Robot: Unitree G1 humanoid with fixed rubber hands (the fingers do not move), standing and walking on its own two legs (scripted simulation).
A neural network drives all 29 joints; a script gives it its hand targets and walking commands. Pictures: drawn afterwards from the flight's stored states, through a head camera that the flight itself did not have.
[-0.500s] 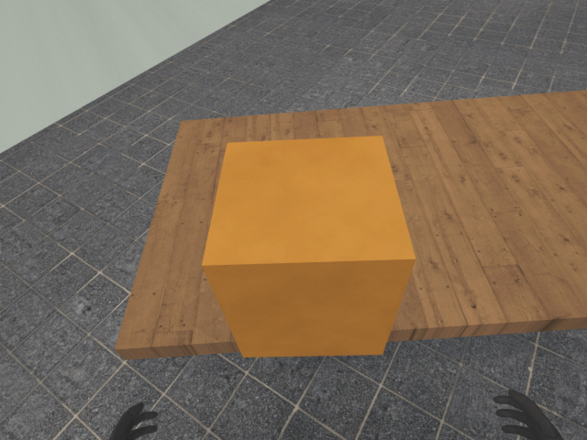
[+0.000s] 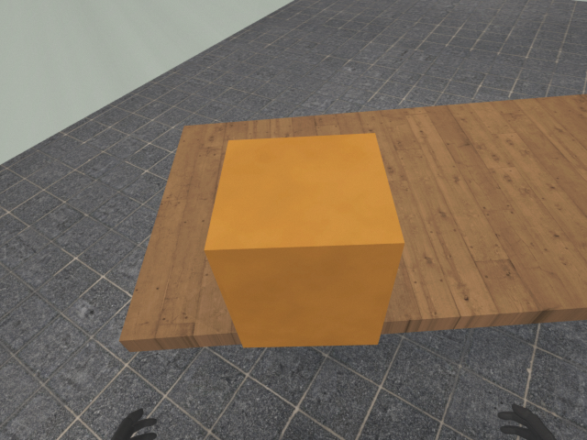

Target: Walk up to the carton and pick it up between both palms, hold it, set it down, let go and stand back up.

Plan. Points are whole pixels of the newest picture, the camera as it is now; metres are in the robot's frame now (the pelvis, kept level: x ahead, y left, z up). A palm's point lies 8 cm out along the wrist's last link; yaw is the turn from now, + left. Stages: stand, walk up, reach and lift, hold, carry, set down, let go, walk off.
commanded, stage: stand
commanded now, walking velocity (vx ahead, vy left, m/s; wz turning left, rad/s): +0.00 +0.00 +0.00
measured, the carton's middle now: (305, 245) +0.37 +0.00 +0.06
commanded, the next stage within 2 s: none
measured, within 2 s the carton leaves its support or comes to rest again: neither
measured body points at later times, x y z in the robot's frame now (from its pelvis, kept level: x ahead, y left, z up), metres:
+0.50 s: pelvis -0.02 +0.00 +0.00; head -0.04 -0.01 +0.45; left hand +0.11 +0.28 -0.11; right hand +0.08 -0.30 -0.10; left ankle -0.03 +0.13 -0.74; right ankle -0.01 -0.10 -0.74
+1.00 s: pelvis -0.02 +0.00 +0.00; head -0.04 -0.01 +0.45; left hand +0.10 +0.29 -0.11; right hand +0.07 -0.30 -0.11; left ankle -0.03 +0.13 -0.74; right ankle -0.01 -0.10 -0.74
